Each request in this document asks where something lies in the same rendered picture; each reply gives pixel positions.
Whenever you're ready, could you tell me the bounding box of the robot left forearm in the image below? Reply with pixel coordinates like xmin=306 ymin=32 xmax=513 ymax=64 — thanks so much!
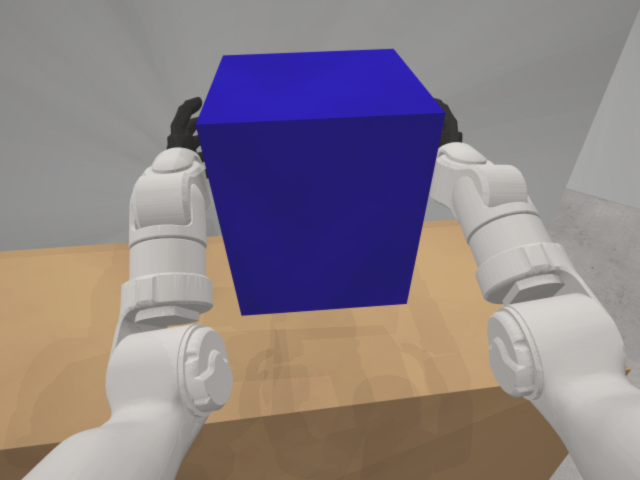
xmin=105 ymin=147 xmax=213 ymax=409

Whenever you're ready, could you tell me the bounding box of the carton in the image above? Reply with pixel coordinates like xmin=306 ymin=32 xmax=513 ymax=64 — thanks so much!
xmin=196 ymin=49 xmax=445 ymax=316

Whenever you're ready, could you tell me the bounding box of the right robot upper arm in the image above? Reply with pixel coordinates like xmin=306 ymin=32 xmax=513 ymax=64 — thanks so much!
xmin=487 ymin=293 xmax=640 ymax=480

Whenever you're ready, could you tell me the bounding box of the right robot hand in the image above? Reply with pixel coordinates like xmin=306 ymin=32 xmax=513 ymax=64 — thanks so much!
xmin=434 ymin=98 xmax=462 ymax=148

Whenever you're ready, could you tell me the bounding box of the robot right forearm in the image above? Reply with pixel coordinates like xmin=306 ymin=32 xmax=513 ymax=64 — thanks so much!
xmin=429 ymin=142 xmax=627 ymax=372

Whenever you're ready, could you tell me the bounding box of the left robot hand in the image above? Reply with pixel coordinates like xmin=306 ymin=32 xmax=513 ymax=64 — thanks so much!
xmin=166 ymin=97 xmax=208 ymax=178

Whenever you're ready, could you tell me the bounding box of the left robot upper arm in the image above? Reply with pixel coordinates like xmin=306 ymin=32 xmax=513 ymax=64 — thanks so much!
xmin=22 ymin=324 xmax=233 ymax=480

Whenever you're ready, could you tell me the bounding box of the pedestal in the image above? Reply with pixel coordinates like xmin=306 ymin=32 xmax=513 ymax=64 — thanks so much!
xmin=0 ymin=219 xmax=631 ymax=480

